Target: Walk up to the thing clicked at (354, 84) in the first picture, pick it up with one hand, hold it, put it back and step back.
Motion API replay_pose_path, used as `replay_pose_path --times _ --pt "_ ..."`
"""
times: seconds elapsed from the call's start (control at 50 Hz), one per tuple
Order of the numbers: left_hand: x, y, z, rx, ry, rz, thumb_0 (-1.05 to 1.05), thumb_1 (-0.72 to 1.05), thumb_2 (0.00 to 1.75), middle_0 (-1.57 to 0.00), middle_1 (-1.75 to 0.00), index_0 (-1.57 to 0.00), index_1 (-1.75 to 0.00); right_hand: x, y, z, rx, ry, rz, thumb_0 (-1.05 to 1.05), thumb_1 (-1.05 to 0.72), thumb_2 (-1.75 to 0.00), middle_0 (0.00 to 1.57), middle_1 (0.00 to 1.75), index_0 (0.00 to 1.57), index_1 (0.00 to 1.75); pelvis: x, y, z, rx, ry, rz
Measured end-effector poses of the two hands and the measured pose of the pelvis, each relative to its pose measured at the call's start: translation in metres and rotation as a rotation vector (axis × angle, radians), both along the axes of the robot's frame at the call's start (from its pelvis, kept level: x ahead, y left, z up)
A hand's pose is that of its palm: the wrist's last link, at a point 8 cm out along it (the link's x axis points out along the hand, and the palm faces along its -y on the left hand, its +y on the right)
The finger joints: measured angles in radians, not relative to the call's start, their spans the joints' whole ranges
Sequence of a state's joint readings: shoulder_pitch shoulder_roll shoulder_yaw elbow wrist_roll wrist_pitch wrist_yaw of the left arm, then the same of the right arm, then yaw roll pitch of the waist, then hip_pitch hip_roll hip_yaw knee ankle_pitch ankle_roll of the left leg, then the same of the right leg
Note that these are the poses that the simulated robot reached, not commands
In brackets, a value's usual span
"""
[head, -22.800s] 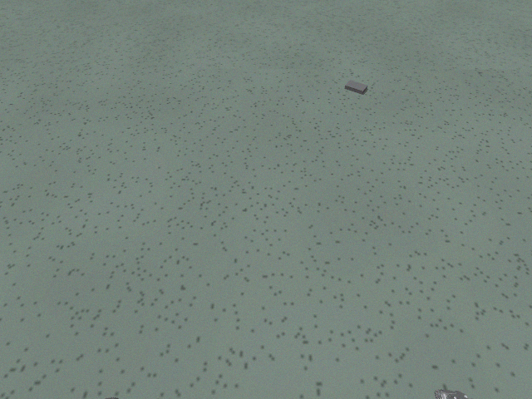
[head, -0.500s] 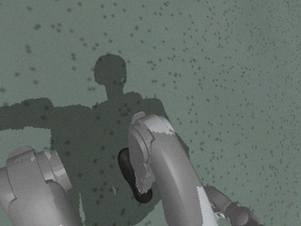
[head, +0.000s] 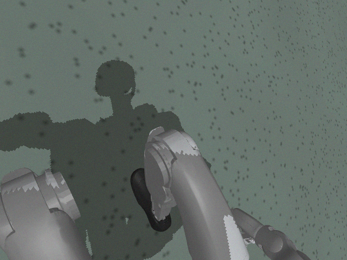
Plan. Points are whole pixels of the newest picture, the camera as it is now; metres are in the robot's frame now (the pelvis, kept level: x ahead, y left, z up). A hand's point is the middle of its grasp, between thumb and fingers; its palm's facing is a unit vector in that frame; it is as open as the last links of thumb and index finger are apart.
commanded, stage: close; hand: left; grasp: from above
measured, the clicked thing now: out of the picture +0.42 +0.36 -0.29
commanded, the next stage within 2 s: settle in 1.34 s
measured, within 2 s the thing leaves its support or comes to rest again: leaves its support in 1.70 s
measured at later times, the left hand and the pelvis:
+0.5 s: hand out of the picture +0.40 +0.35 -0.26, palm faces -0.42 -0.20 -0.89, open 12.4 cm; pelvis +0.00 +0.00 +0.00, yaw +0 degrees
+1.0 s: hand out of the picture +0.40 +0.35 -0.26, palm faces -0.41 -0.19 -0.89, open 10.9 cm; pelvis -0.01 +0.00 +0.01, yaw -1 degrees
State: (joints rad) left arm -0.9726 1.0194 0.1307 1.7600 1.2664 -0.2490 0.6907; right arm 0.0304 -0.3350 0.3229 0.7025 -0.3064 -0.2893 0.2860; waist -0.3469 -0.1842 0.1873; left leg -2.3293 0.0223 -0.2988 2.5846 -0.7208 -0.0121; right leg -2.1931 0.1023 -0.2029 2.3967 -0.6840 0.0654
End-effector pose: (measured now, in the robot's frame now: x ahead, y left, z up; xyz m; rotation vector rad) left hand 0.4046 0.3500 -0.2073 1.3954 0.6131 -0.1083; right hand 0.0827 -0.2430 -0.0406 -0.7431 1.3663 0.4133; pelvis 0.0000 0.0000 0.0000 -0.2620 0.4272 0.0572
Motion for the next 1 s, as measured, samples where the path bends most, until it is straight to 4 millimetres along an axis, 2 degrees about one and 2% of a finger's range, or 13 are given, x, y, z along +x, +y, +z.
replay_pose_path --times 0.22,0.38,0.8,1.0 --pt "0.000 -0.004 -0.001 0.004 -0.015 0.003 0.00 -0.42 0.91 -0.14 -0.97 -0.15 -0.97 0.000 -0.002 0.004 0.001 -0.006 0.007 0.00 -0.89 -0.90 0.20 0.30 0.20 0.30 -0.002 0.000 0.002 -0.001 -0.009 -0.003" --pt "0.002 0.003 0.002 0.010 -0.010 0.036 0.00 -0.30 0.81 -0.22 -0.92 -0.23 -0.91 0.000 -0.005 0.009 -0.012 -0.013 -0.002 0.00 -0.89 -0.90 0.20 0.30 0.20 0.30 -0.002 0.001 0.004 -0.006 -0.001 -0.004" --pt "0.001 0.007 0.007 0.004 -0.004 0.012 0.00 -0.04 0.62 -0.35 -0.76 -0.44 -0.76 -0.008 0.004 0.005 0.005 0.006 -0.002 0.00 -0.89 -0.90 0.20 0.30 0.20 0.30 -0.004 0.000 0.006 -0.006 -0.007 -0.005" --pt "0.001 0.006 0.008 0.009 -0.015 0.009 0.01 0.01 0.52 -0.44 -0.69 -0.49 -0.66 -0.005 0.003 0.007 -0.009 -0.006 0.005 0.00 -0.89 -0.90 0.20 0.30 0.20 0.30 -0.005 0.000 0.006 -0.008 -0.009 -0.008"
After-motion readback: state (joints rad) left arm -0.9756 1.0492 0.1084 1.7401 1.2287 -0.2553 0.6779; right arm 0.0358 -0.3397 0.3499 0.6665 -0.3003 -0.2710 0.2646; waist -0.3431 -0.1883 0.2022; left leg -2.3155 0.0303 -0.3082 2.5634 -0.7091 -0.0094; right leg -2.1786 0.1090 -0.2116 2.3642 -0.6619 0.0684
